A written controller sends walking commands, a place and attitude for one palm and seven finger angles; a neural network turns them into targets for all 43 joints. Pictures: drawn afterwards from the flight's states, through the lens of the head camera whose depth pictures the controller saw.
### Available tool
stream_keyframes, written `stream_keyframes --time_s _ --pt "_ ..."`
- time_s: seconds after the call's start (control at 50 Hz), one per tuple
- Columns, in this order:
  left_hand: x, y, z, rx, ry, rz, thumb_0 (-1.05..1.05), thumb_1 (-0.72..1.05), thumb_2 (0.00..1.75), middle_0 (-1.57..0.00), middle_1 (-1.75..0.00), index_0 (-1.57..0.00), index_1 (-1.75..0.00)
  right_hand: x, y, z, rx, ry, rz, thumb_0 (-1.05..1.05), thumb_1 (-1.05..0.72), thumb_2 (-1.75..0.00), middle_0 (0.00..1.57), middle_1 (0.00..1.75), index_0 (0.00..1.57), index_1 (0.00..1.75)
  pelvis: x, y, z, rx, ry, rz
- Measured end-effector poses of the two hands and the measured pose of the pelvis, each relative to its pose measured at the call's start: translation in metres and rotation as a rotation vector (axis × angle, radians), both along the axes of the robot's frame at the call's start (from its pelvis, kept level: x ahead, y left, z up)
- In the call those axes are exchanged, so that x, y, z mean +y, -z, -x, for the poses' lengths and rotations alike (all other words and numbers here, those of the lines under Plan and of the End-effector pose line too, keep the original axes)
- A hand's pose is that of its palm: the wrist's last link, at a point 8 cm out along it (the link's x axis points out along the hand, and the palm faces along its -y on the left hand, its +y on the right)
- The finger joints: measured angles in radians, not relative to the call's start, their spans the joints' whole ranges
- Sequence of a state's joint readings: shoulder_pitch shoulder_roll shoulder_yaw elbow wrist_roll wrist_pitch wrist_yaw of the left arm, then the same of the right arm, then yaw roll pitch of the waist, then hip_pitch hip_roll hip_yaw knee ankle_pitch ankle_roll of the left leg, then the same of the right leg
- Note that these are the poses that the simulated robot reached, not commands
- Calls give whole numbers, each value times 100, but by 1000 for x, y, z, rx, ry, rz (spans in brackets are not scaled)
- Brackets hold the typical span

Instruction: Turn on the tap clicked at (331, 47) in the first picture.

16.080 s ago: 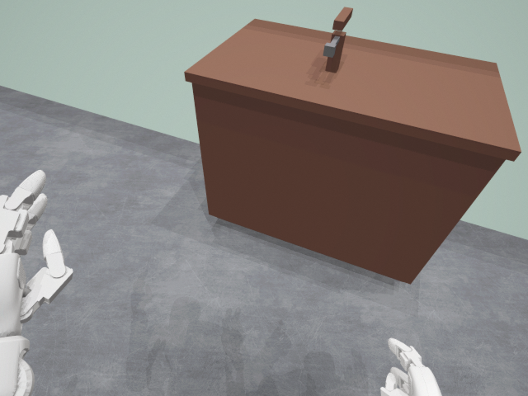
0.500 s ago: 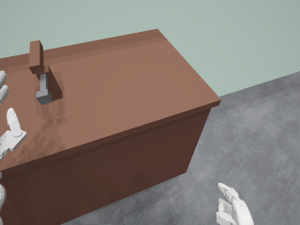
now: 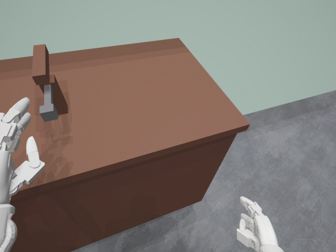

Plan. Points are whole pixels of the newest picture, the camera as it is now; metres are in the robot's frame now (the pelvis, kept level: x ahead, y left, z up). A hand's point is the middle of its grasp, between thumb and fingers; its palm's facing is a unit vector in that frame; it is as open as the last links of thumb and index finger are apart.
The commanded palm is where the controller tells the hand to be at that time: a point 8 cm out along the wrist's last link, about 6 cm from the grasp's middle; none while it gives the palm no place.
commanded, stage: come to a stop and stand still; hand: left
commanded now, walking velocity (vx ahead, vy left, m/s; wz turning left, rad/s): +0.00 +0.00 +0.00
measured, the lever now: (48, 112) +0.37 +0.31 +0.12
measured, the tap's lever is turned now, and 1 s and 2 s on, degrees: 0 0 0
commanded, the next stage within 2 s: look again from close up in 0.48 s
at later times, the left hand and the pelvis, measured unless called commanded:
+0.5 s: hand (20, 177) +0.20 +0.27 +0.15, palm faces +0.39 -0.84 -0.37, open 7.4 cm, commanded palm +0.14 +0.30 +0.17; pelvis -0.02 +0.02 +0.00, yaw +1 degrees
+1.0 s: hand (14, 156) +0.22 +0.28 +0.18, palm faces +0.43 -0.79 -0.44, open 7.4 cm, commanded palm +0.13 +0.29 +0.17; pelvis -0.02 +0.00 +0.00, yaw +3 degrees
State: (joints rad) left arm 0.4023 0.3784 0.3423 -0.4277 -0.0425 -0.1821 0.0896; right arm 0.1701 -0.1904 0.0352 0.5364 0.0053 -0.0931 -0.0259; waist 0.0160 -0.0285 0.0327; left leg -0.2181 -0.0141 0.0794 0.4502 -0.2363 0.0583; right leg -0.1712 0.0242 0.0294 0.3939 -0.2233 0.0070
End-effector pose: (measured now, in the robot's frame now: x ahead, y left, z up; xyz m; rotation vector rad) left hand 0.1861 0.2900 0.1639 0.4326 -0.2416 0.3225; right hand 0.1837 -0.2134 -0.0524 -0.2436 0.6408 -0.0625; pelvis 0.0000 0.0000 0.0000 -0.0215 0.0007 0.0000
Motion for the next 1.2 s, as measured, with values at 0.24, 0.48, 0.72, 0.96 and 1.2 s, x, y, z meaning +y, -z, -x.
stream_keyframes --time_s 0.24,0.48,0.72,0.96,1.2 --pt "17 0 18 -11 -39 20 2 89 90 -21 -30 -21 -30 21 6 13 42 -34 1 1 -90 -90 20 30 21 30 12 0 9 -14 -12 4" --pt "22 2 26 12 -52 11 1 89 90 -21 -30 -21 -30 21 11 33 61 -7 -6 1 -90 -90 20 30 21 30 18 -1 17 -23 -12 4" --pt "15 -2 27 7 -53 -1 1 89 90 -21 -30 -21 -30 9 13 35 67 9 -3 1 -90 -90 20 30 20 30 12 -1 17 -25 -14 3" --pt "13 -15 16 -12 -37 -106 2 88 90 -22 -30 -22 -30 4 11 25 55 -44 37 1 -90 -90 20 30 20 30 2 0 17 -24 -43 1" --pt "-19 1 37 118 -82 67 1 89 90 -21 -30 -21 -30 -14 23 15 -1 -113 -50 1 -90 -90 20 30 21 30 -25 9 26 -46 -41 -30"
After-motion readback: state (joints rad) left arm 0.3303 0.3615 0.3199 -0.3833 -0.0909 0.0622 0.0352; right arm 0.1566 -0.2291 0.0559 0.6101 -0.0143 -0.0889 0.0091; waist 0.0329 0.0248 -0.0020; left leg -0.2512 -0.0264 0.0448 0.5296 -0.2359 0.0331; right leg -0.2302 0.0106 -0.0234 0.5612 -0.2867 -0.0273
